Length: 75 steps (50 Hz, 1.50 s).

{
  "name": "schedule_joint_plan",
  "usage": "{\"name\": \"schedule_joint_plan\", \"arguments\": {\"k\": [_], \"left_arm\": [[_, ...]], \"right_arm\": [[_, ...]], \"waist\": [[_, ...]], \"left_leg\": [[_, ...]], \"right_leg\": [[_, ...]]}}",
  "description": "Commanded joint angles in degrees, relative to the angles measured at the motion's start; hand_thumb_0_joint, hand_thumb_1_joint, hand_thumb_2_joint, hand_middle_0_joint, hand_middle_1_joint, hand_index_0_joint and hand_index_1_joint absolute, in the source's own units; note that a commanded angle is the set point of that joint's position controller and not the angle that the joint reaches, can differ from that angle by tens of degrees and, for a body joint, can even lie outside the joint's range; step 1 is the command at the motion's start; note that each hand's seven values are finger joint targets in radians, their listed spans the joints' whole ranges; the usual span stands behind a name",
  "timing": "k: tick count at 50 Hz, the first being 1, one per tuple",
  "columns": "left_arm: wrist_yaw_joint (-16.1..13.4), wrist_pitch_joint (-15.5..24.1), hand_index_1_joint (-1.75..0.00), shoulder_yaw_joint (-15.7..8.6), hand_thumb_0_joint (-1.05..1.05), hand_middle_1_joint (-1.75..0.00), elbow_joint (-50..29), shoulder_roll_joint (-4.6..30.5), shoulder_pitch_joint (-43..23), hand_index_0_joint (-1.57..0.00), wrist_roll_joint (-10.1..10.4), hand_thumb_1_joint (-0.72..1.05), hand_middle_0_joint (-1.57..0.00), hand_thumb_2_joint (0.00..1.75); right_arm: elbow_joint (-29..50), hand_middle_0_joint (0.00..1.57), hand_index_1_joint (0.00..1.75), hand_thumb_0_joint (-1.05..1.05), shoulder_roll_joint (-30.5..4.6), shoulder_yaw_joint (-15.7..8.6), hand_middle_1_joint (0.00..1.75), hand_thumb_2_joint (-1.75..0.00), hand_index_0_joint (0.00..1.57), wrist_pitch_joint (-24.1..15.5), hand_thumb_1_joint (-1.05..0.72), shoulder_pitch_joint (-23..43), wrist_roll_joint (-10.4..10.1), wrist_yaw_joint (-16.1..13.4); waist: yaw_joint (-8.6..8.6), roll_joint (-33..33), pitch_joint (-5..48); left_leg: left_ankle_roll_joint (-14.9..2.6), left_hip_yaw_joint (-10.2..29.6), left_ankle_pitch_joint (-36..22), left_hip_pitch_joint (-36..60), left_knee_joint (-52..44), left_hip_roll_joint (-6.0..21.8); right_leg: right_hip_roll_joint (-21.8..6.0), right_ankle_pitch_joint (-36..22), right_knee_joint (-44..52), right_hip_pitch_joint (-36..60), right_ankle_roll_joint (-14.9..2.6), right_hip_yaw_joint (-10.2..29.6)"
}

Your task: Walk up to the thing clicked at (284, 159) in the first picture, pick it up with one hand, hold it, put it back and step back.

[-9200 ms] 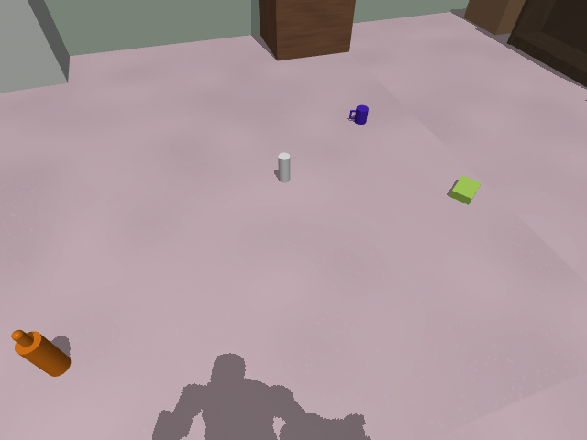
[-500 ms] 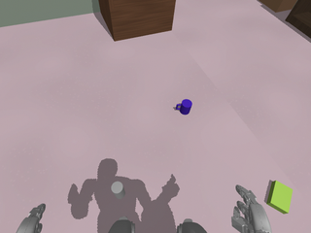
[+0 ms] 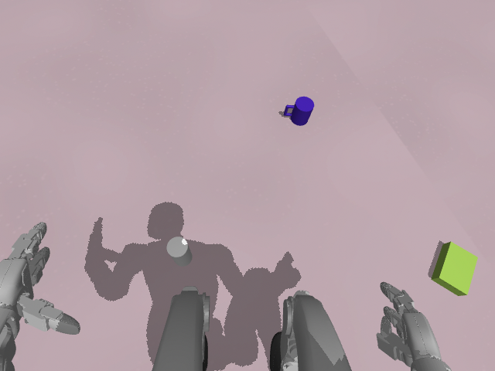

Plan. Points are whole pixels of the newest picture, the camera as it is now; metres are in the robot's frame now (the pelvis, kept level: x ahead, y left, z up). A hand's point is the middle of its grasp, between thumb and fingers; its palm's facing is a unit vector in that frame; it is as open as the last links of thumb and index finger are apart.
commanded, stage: go down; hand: left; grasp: from the side
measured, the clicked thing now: (180, 252) +0.40 +0.19 -0.51
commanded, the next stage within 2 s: approach in 1.62 s
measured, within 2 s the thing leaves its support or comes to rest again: neither
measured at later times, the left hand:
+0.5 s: hand (64, 256) +0.31 +0.35 -0.15, palm faces +0.10 -0.98 -0.17, open 17.0 cm
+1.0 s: hand (65, 248) +0.33 +0.37 -0.19, palm faces +0.08 -0.99 -0.12, open 17.3 cm
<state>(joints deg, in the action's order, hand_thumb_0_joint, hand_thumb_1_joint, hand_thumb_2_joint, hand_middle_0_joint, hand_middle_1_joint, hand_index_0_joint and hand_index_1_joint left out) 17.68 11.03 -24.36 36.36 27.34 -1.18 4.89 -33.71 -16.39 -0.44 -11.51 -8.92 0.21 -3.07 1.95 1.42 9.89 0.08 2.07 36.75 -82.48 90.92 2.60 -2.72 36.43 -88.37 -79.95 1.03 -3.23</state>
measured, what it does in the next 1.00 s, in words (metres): lowers itself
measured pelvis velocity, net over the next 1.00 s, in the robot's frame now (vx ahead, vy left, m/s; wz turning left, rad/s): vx -0.05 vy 0.00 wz -0.07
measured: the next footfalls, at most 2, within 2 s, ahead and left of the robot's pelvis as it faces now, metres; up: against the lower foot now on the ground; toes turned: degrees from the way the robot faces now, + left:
none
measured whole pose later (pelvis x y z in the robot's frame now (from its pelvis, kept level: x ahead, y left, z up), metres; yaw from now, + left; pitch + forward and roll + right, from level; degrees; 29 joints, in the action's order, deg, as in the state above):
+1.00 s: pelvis -0.05 +0.00 -0.17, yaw -4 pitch +32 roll -6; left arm 38.4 22.7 -41.4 56.9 44.2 -27.0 10.5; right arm -39.4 -19.2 4.2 -10.6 -5.3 1.7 -2.1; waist 3.8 1.6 7.0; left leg -0.1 5.6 39.0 -117.3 123.3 2.8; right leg -2.0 38.2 -119.3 -113.6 0.8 -4.2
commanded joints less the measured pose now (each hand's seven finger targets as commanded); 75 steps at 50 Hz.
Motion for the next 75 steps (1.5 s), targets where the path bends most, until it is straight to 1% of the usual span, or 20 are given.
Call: {"name": "schedule_joint_plan", "arguments": {"k": [1,6,7,11,13,19,21,26,30,34,37,47,50,52,55,61,63,64,70,75], "left_arm": [[2.0,5.29,-0.13,-8.71,0.0,-0.13,-0.94,16.62,-0.46,-0.06,1.23,-0.56,-0.06,0.12],[5.11,9.13,-0.11,-13.02,0.0,-0.11,-2.82,21.61,-8.97,-0.05,3.41,-0.54,-0.06,0.1],[5.78,9.68,-0.12,-12.76,0.0,-0.12,-1.73,21.3,-10.52,-0.05,3.82,-0.51,-0.05,0.12],[8.19,12.27,-0.12,-14.03,0.0,-0.12,2.68,23.85,-16.94,-0.05,4.31,-0.5,-0.05,0.12],[9.6,13.22,-0.12,-13.85,0.0,-0.13,3.3,25.05,-20.85,-0.05,4.19,-0.48,-0.05,0.12],[12.77,14.31,-0.1,-15.58,0.0,-0.11,7.75,29.28,-24.85,-0.05,4.64,-0.46,-0.05,0.1],[13.41,14.62,-0.1,-17.51,0.0,-0.1,8.25,31.91,-25.29,-0.04,5.27,-0.47,-0.05,0.1],[15.44,14.66,-0.09,-19.1,0.0,-0.09,9.19,33.29,-25.87,-0.04,6.11,-0.48,-0.05,0.1],[16.72,15.05,-0.09,-19.97,0.0,-0.09,7.93,35.46,-29.09,-0.04,6.49,-0.49,-0.05,0.1],[17.84,15.28,-0.08,-19.8,0.0,-0.08,8.16,35.45,-31.45,-0.04,6.87,-0.49,-0.04,0.1],[18.83,15.29,-0.08,-20.42,0.0,-0.08,8.33,36.55,-31.94,-0.03,7.09,-0.49,-0.04,0.09],[20.63,14.87,-0.07,-21.73,0.0,-0.07,10.1,39.23,-34.45,-0.03,7.75,-0.52,-0.04,0.09],[20.75,14.55,-0.07,-21.77,0.0,-0.07,10.57,39.68,-34.37,-0.03,7.83,-0.52,-0.04,0.09],[21.06,14.76,-0.08,-21.87,0.0,-0.07,9.27,40.44,-35.97,-0.03,7.69,-0.51,-0.04,0.1],[21.15,14.54,-0.08,-21.72,0.0,-0.07,10.1,40.35,-36.66,-0.03,7.91,-0.52,-0.04,0.09],[21.92,14.4,-0.08,-22.15,0.0,-0.07,11.37,40.54,-36.4,-0.03,8.24,-0.51,-0.04,0.1],[22.16,14.69,-0.08,-22.86,0.0,-0.07,10.06,42.02,-37.28,-0.03,8.26,-0.54,-0.04,0.1],[22.39,14.6,-0.07,-21.9,0.0,-0.07,10.83,40.84,-37.41,-0.03,8.2,-0.53,-0.04,0.09],[22.94,15.03,-0.08,-23.79,0.0,-0.07,11.09,43.1,-37.64,-0.03,8.8,-0.54,-0.04,0.1],[23.74,15.13,-0.08,-23.27,0.0,-0.07,12.26,42.57,-38.11,-0.03,9.11,-0.53,-0.04,0.1]], "right_arm": [[5.01,0.2,0.3,0.0,-10.82,-4.07,0.3,-0.9,0.2,-1.44,-0.88,-2.09,-0.27,0.08],[3.19,0.2,0.3,0.0,-11.62,-3.84,0.3,-0.9,0.2,-0.73,-0.88,-2.45,-0.25,0.66],[2.61,0.2,0.3,0.0,-11.36,-3.59,0.3,-0.9,0.2,-0.7,-0.89,-2.67,-0.19,0.67],[1.43,0.2,0.3,0.0,-11.63,-3.08,0.3,-0.9,0.2,-0.7,-0.89,-2.37,0.05,0.38],[1.21,0.2,0.3,0.0,-12.0,-3.08,0.3,-0.9,0.2,-0.62,-0.88,-2.34,0.11,0.35],[0.76,0.2,0.3,0.0,-13.08,-2.16,0.3,-0.9,0.2,-0.69,-0.89,-2.37,0.19,0.2],[0.4,0.2,0.3,0.0,-13.41,-1.73,0.3,-0.9,0.2,-0.64,-0.89,-2.56,0.19,0.21],[-0.68,0.2,0.3,0.0,-13.83,-0.97,0.3,-0.9,0.2,-0.66,-0.9,-3.07,0.31,0.28],[-0.77,0.2,0.3,0.0,-14.13,-0.91,0.3,-0.9,0.2,-0.51,-0.9,-2.67,0.49,0.26],[-1.29,0.2,0.3,0.0,-14.79,-0.97,0.3,-0.9,0.2,-0.74,-0.91,-2.61,0.62,0.2],[-1.83,0.2,0.3,0.0,-15.7,-0.9,0.3,-0.91,0.2,-0.77,-0.91,-3.05,0.92,0.13],[-2.31,0.2,0.3,0.0,-15.84,-0.25,0.3,-0.91,0.2,-0.88,-0.92,-3.26,1.22,0.05],[-2.21,0.2,0.3,0.0,-15.86,0.05,0.3,-0.91,0.2,-0.95,-0.91,-2.96,1.2,0.2],[-2.39,0.2,0.3,0.0,-16.16,0.05,0.3,-0.91,0.2,-0.97,-0.91,-2.99,1.23,0.21],[-2.17,0.2,0.3,0.0,-16.26,0.01,0.3,-0.91,0.2,-0.94,-0.91,-3.3,1.05,0.3],[-2.27,0.2,0.3,0.0,-16.6,0.45,0.3,-0.91,0.2,-0.95,-0.91,-3.44,1.09,0.44],[-2.52,0.2,0.3,0.0,-16.83,0.62,0.3,-0.91,0.2,-0.77,-0.92,-3.7,1.14,0.42],[-2.34,0.2,0.3,0.0,-16.8,0.51,0.3,-0.91,0.2,-0.69,-0.92,-3.25,1.14,0.41],[-2.61,0.2,0.3,0.0,-16.77,1.01,0.3,-0.91,0.2,-0.65,-0.91,-3.59,1.32,0.63],[-2.61,0.2,0.3,0.0,-17.13,1.14,0.3,-0.91,0.2,-0.52,-0.92,-3.43,1.45,0.66]], "waist": [[-4.03,-8.99,25.25],[-3.04,-9.41,30.28],[-2.34,-8.64,30.58],[-1.1,-7.95,29.25],[-0.64,-8.69,28.64],[-1.36,-10.69,29.14],[-1.95,-10.38,29.3],[-1.76,-11.06,31.98],[-1.58,-11.41,31.36],[-0.74,-11.83,30.43],[-1.0,-14.7,31.68],[-0.55,-12.72,32.4],[-1.01,-11.98,30.98],[-0.75,-14.77,31.11],[-0.23,-13.07,30.19],[0.01,-13.99,30.15],[-0.78,-16.15,31.08],[-0.12,-15.35,30.49],[-0.43,-14.39,30.95],[0.29,-13.79,30.18]], "left_leg": [[-0.45,2.71,-15.33,17.32,-10.32,-1.15],[-0.76,2.78,-18.66,14.4,-4.59,-1.2],[-0.98,2.59,-19.1,13.07,-3.11,-1.2],[-1.49,1.89,-13.77,7.19,0.01,-1.34],[-1.32,2.22,-7.75,5.42,0.13,-1.1],[-1.02,2.75,-1.14,1.91,1.82,-0.8],[-1.07,2.42,-2.02,-0.4,3.47,-0.91],[-1.19,1.9,-8.98,-0.87,7.89,-1.0],[-1.19,1.48,-6.19,-3.92,9.33,-0.9],[-1.24,2.33,-3.55,-4.74,10.43,-0.57],[-0.72,3.3,-6.2,-2.12,11.11,-0.27],[-1.23,1.81,-5.69,-7.46,15.67,-0.82],[-1.42,1.57,-4.11,-9.3,16.13,-0.89],[-1.05,2.63,-3.67,-8.16,15.54,-0.63],[-1.33,2.61,-1.56,-9.97,16.14,-0.66],[-1.06,3.35,-3.21,-9.32,16.7,-0.67],[-0.76,3.47,-5.61,-7.42,17.11,-0.67],[-0.89,3.7,-4.24,-7.99,17.06,-0.63],[-1.26,2.34,-4.67,-10.65,19.19,-0.96],[-1.34,2.16,-4.7,-11.4,20.22,-0.87]], "right_leg": [[2.08,-12.12,4.96,5.78,-3.01,0.85],[2.18,-14.19,-0.12,2.14,-3.1,0.87],[2.25,-14.65,-0.75,1.56,-2.99,0.87],[2.37,-10.9,-2.17,-1.34,-3.0,1.36],[2.31,-6.47,-2.71,-3.84,-2.96,1.5],[2.59,-2.3,-6.3,-8.65,-3.02,0.56],[2.63,-2.62,-7.51,-8.53,-3.05,0.53],[2.66,-7.26,-11.09,-9.73,-3.33,-0.2],[2.78,-5.3,-12.27,-11.17,-3.27,-0.18],[2.9,-3.98,-14.26,-14.8,-3.25,-0.87],[2.79,-5.88,-16.99,-17.16,-3.45,-1.42],[2.84,-5.2,-18.77,-17.44,-3.25,-1.39],[2.95,-3.96,-18.91,-17.9,-3.19,-1.46],[2.82,-3.87,-20.73,-20.01,-3.4,-1.95],[2.95,-2.43,-20.58,-20.89,-3.27,-2.07],[2.76,-3.62,-22.52,-22.21,-3.35,-2.51],[2.65,-5.29,-23.45,-23.21,-3.55,-2.37],[2.68,-4.28,-23.34,-24.02,-3.51,-2.53],[2.75,-4.46,-23.43,-21.9,-3.31,-2.19],[2.92,-4.33,-23.83,-22.53,-3.3,-2.34]]}}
